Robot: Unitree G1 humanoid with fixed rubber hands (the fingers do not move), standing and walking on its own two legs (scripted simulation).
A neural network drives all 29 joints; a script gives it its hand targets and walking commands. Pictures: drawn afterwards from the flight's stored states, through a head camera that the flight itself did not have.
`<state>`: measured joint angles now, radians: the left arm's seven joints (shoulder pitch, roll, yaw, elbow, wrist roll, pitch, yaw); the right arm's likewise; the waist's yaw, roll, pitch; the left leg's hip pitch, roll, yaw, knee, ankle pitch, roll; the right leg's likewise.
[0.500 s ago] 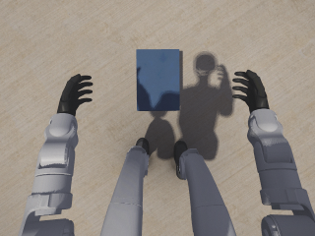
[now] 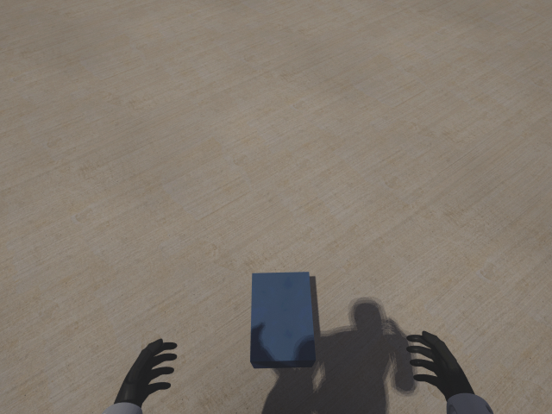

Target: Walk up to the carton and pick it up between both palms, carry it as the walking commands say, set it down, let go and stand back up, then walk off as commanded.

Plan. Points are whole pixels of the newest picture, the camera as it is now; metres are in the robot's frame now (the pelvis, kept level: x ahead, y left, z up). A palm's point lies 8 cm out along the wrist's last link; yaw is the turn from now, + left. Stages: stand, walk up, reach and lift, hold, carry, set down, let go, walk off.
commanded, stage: let go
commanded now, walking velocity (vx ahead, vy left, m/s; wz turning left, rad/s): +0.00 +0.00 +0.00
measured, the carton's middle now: (281, 319) +0.42 +0.02 -0.69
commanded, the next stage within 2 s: stand in 0.40 s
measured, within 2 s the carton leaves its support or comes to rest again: neither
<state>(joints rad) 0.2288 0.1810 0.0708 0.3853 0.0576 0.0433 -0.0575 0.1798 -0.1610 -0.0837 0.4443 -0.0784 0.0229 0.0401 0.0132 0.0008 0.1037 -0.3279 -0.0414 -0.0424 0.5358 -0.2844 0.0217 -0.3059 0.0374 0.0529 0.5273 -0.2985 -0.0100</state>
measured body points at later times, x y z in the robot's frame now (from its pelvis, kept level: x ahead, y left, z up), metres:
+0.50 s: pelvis +0.05 -0.01 +0.00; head +0.03 -0.01 +0.45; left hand +0.20 +0.22 -0.09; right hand +0.20 -0.25 -0.09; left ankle -0.01 +0.11 -0.73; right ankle -0.02 -0.11 -0.73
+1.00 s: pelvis +0.06 -0.02 -0.01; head -0.01 -0.02 +0.44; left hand +0.04 +0.22 -0.16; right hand +0.04 -0.25 -0.16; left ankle -0.01 +0.11 -0.73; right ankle -0.02 -0.12 -0.73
